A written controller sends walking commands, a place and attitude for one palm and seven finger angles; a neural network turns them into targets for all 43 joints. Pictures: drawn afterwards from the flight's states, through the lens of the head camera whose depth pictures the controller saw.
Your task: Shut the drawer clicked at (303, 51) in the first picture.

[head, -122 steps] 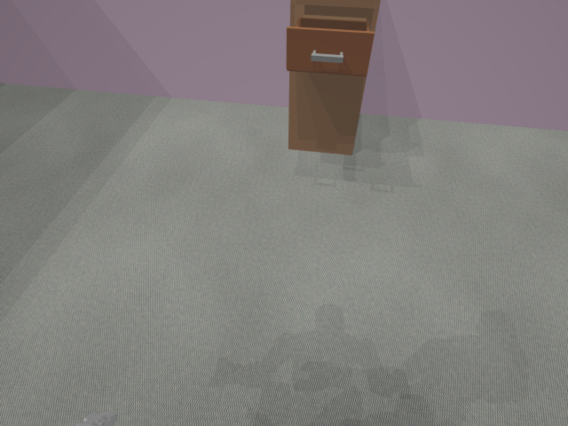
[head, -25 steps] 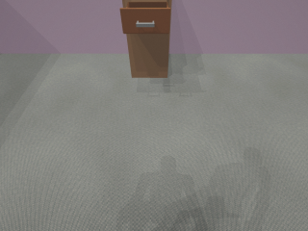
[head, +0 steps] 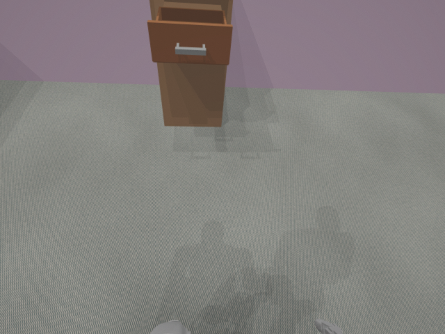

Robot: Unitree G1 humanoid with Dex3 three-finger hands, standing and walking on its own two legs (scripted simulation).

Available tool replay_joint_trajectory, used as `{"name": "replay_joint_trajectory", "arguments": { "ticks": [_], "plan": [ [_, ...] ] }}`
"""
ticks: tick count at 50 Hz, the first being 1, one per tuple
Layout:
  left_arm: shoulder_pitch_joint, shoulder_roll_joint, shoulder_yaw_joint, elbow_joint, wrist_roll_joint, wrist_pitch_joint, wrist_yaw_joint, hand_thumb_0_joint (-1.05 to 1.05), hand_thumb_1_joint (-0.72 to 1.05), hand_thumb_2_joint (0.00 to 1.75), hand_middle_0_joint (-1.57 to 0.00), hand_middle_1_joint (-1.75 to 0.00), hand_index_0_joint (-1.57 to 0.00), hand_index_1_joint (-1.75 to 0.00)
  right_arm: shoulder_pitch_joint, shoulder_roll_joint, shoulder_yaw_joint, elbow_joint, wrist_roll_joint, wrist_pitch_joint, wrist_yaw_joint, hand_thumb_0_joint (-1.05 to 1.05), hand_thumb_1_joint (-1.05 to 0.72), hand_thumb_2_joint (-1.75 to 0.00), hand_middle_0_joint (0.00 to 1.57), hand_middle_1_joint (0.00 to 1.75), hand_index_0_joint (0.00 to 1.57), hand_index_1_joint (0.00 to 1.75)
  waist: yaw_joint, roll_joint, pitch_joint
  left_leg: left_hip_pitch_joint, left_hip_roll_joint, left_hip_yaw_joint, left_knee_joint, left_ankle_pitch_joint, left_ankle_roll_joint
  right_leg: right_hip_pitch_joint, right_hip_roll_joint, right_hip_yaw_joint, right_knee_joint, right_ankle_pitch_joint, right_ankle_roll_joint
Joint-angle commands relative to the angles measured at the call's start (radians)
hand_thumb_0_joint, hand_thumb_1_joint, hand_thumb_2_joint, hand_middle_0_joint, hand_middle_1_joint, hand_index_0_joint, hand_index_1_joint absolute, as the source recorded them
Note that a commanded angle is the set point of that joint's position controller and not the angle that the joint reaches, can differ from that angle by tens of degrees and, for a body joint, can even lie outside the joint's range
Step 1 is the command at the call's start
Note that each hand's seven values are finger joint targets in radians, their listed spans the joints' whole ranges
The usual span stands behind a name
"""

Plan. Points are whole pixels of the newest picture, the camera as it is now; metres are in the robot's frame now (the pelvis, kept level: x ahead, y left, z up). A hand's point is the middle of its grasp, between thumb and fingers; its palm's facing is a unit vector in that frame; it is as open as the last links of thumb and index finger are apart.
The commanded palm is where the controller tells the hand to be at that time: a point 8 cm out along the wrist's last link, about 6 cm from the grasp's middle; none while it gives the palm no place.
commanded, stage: walk to a spot facing it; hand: left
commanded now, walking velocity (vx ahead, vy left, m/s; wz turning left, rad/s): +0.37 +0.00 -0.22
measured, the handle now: (190, 48) +1.12 +0.23 -0.06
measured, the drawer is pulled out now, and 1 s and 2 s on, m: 0.28 0.28 0.28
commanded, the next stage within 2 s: turn to face it in 1.06 s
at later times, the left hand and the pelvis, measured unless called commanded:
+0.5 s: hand (185, 237) +0.35 +0.12 -0.14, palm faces -0.16 -0.97 -0.20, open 7.4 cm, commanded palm none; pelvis +0.20 -0.04 +0.01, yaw -7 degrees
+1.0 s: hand (173, 235) +0.36 +0.15 -0.17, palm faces -0.04 -0.99 -0.12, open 7.4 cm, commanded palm none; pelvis +0.41 -0.02 +0.01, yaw -7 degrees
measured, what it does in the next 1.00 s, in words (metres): walks ahead: right foot, then left foot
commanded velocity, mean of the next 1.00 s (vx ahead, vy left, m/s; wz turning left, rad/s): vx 0.36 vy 0.00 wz -0.12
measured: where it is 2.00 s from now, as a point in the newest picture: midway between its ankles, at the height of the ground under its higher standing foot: (237, 255)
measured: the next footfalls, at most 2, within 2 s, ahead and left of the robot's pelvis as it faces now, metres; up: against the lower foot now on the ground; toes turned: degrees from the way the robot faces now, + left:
right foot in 0.44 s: +0.30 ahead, -0.16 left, +0.00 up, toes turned -16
left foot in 0.90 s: +0.52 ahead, +0.07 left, +0.00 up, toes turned +4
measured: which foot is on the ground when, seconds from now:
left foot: down 0.00-0.46, up 0.48-0.88, down 0.90-1.00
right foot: up 0.00-0.42, down 0.44-0.92, up 0.94-1.00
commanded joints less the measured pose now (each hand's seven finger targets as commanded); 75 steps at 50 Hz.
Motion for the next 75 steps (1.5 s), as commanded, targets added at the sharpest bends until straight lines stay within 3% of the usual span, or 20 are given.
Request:
{"name": "replay_joint_trajectory", "arguments": {
  "ticks": [1,6,18,21,23,26,29,40,43,44,45,46,49,55,63,66,67,69,71,75],
  "plan": [
    [-0.095,0.065,0.026,-0.115,0.005,-0.021,-0.014,0.00,0.90,0.90,-0.20,-0.30,-0.20,-0.30,0.276,-0.154,-0.034,0.045,0.004,0.004,-0.027,0.00,-0.90,-0.90,0.20,0.30,0.20,0.30,-0.101,0.156,0.002,0.321,0.337,-0.455,-0.462,-0.162,0.118,-0.534,-0.099,0.027,0.487,0.150,-0.011],
    [-0.055,0.013,0.030,-0.114,0.019,0.035,-0.028,0.00,0.90,0.90,-0.20,-0.30,-0.20,-0.30,0.223,-0.089,-0.027,0.042,0.004,-0.015,-0.031,0.00,-0.90,-0.90,0.20,0.30,0.20,0.30,-0.014,0.128,0.021,0.131,0.241,-0.157,-0.510,-0.043,0.089,-0.434,-0.145,-0.005,0.299,0.264,0.024],
    [-0.369,0.058,0.025,-0.222,0.013,0.022,-0.043,0.00,0.90,0.90,-0.20,-0.30,-0.20,-0.30,0.366,-0.160,-0.032,0.113,-0.007,0.007,-0.020,0.00,-0.90,-0.90,0.20,0.30,0.20,0.30,-0.084,0.137,0.074,0.332,0.248,-0.038,-0.437,0.122,0.082,-0.349,-0.095,-0.131,-0.233,0.295,0.019],
    [-0.138,0.116,0.042,-0.144,0.017,0.002,-0.035,0.00,0.90,0.90,-0.20,-0.30,-0.20,-0.30,0.348,-0.155,-0.024,0.117,0.003,0.011,-0.019,0.00,-0.90,-0.90,0.20,0.30,0.20,0.30,0.035,0.073,-0.053,0.261,0.169,0.063,-0.076,0.352,0.017,0.037,-0.040,-0.155,-0.372,0.311,-0.030],
    [0.106,0.312,0.083,-0.082,0.001,-0.015,-0.012,0.00,0.90,0.90,-0.20,-0.30,-0.20,-0.30,0.329,-0.085,-0.007,0.053,0.020,0.008,-0.005,0.00,-0.90,-0.90,0.20,0.30,0.20,0.30,0.092,-0.270,-0.217,-0.202,-0.021,0.060,0.510,-0.331,-0.054,0.401,-0.465,0.486,-0.574,0.269,-0.195],
    [-0.105,0.201,0.053,-0.129,-0.006,-0.012,-0.002,0.00,0.90,0.90,-0.20,-0.30,-0.20,-0.30,0.205,-0.098,-0.026,0.050,0.009,0.022,-0.006,0.00,-0.90,-0.90,0.20,0.30,0.20,0.30,0.018,-0.027,-0.028,-0.230,0.095,-0.112,0.612,-0.123,-0.039,0.047,-0.388,0.286,-0.666,0.121,-0.147],
    [-0.165,0.127,0.032,-0.132,0.004,-0.026,0.004,0.00,0.90,0.90,-0.20,-0.30,-0.20,-0.30,0.314,-0.051,-0.023,0.091,-0.002,0.052,-0.002,0.00,-0.90,-0.90,0.20,0.30,0.20,0.30,-0.066,-0.051,-0.003,-0.120,0.103,-0.089,0.494,-0.043,-0.063,-0.113,-0.306,0.074,-0.703,0.228,-0.106],
    [-0.056,0.167,0.030,-0.079,0.009,-0.037,0.000,0.00,0.90,0.90,-0.20,-0.30,-0.20,-0.30,0.059,-0.063,-0.018,-0.030,0.004,0.040,0.032,0.00,-0.90,-0.90,0.20,0.30,0.20,0.30,-0.020,-0.059,0.074,-0.071,0.052,-0.027,0.036,0.009,-0.046,-0.037,-0.299,0.014,-0.684,0.286,-0.115],
    [-0.065,0.178,0.035,-0.070,0.006,-0.028,-0.001,0.00,0.90,0.90,-0.20,-0.30,-0.20,-0.30,0.155,-0.097,-0.024,-0.007,0.001,0.027,0.022,0.00,-0.90,-0.90,0.20,0.30,0.20,0.30,-0.080,0.006,0.041,0.176,0.001,0.018,-0.091,0.004,-0.028,-0.093,-0.271,-0.035,-0.519,0.382,-0.088],
    [-0.064,0.154,0.030,-0.074,0.002,-0.025,-0.004,0.00,0.90,0.90,-0.20,-0.30,-0.20,-0.30,0.281,-0.141,-0.033,0.034,-0.004,0.020,0.011,0.00,-0.90,-0.90,0.20,0.30,0.20,0.30,-0.132,0.097,-0.017,0.377,0.005,-0.014,-0.153,-0.019,-0.009,-0.172,-0.204,-0.090,-0.308,0.461,-0.058],
    [-0.039,0.096,0.024,-0.094,-0.007,-0.022,-0.013,0.00,0.90,0.90,-0.20,-0.30,-0.20,-0.30,0.432,-0.262,-0.058,0.064,-0.019,0.012,-0.004,0.00,-0.90,-0.90,0.20,0.30,0.20,0.30,-0.177,0.333,-0.116,0.563,0.249,-0.355,-0.289,-0.090,0.072,-0.353,-0.077,-0.173,0.030,0.241,0.002],
    [-0.088,0.092,0.019,-0.137,-0.006,-0.029,-0.018,0.00,0.90,0.90,-0.20,-0.30,-0.20,-0.30,0.507,-0.314,-0.063,0.079,-0.007,0.019,-0.016,0.00,-0.90,-0.90,0.20,0.30,0.20,0.30,-0.185,0.374,-0.143,0.617,0.394,-0.601,-0.416,-0.039,0.150,-0.510,-0.010,-0.110,0.282,-0.056,0.011],
    [-0.153,0.091,0.029,-0.108,0.005,-0.015,-0.022,0.00,0.90,0.90,-0.20,-0.30,-0.20,-0.30,0.293,-0.179,-0.028,0.036,0.002,0.008,-0.031,0.00,-0.90,-0.90,0.20,0.30,0.20,0.30,-0.106,0.140,-0.012,0.361,0.336,-0.365,-0.440,0.026,0.109,-0.541,-0.133,0.000,0.430,0.147,0.007],
    [-0.076,0.033,0.034,-0.089,0.012,0.047,-0.022,0.00,0.90,0.90,-0.20,-0.30,-0.20,-0.30,0.249,-0.112,-0.014,0.040,0.012,-0.012,-0.039,0.00,-0.90,-0.90,0.20,0.30,0.20,0.30,-0.017,0.130,0.011,0.273,0.244,-0.037,-0.462,0.331,0.068,-0.491,-0.134,-0.015,0.319,0.309,0.049],
    [-0.256,0.026,0.011,-0.158,0.006,0.032,-0.012,0.00,0.90,0.90,-0.20,-0.30,-0.20,-0.30,0.327,-0.113,-0.011,0.096,0.005,0.017,-0.034,0.00,-0.90,-0.90,0.20,0.30,0.20,0.30,-0.065,0.160,0.051,0.278,0.213,-0.009,-0.356,0.544,0.093,-0.310,-0.100,-0.113,-0.169,0.335,0.048],
    [-0.191,0.054,0.010,-0.136,0.007,0.020,-0.004,0.00,0.90,0.90,-0.20,-0.30,-0.20,-0.30,0.310,-0.119,-0.012,0.109,0.009,0.033,-0.035,0.00,-0.90,-0.90,0.20,0.30,0.20,0.30,-0.023,0.152,-0.002,0.252,0.172,-0.041,-0.232,0.436,0.054,-0.115,-0.074,-0.147,-0.330,0.410,0.053],
    [-0.132,0.097,0.019,-0.123,0.007,0.010,0.001,0.00,0.90,0.90,-0.20,-0.30,-0.20,-0.30,0.307,-0.105,-0.010,0.109,0.014,0.035,-0.032,0.00,-0.90,-0.90,0.20,0.30,0.20,0.30,0.007,0.096,-0.042,0.213,0.133,-0.037,-0.142,0.320,0.018,-0.003,-0.107,-0.117,-0.397,0.526,0.056],
    [-0.022,0.246,0.049,-0.106,0.005,-0.001,0.013,0.00,0.90,0.90,-0.20,-0.30,-0.20,-0.30,0.363,-0.041,-0.008,0.079,0.024,0.050,-0.025,0.00,-0.90,-0.90,0.20,0.30,0.20,0.30,0.019,-0.190,-0.168,-0.015,-0.041,0.004,0.275,-0.373,-0.060,0.227,-0.466,0.164,-0.433,1.035,-0.091],
    [-0.118,0.238,0.051,-0.148,-0.002,0.005,0.023,0.00,0.90,0.90,-0.20,-0.30,-0.20,-0.30,0.313,-0.058,-0.015,0.053,0.025,0.082,-0.032,0.00,-0.90,-0.90,0.20,0.30,0.20,0.30,0.011,-0.257,-0.171,-0.031,0.001,-0.120,0.490,-0.422,-0.068,0.057,-0.496,0.209,-0.548,0.765,-0.160],
    [-0.290,0.164,0.040,-0.213,0.007,0.026,0.039,0.00,0.90,0.90,-0.20,-0.30,-0.20,-0.30,0.301,-0.040,-0.020,0.056,0.014,0.117,-0.012,0.00,-0.90,-0.90,0.20,0.30,0.20,0.30,-0.063,-0.097,-0.081,0.022,0.029,-0.098,0.454,-0.250,-0.083,-0.182,-0.398,-0.034,-0.596,0.397,-0.082]
  ]
}}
